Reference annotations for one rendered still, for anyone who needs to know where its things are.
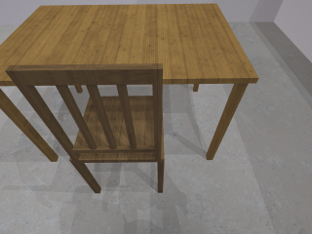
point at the chair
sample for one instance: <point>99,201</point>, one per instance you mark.
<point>113,129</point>

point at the table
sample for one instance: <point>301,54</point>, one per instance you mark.
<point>194,42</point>

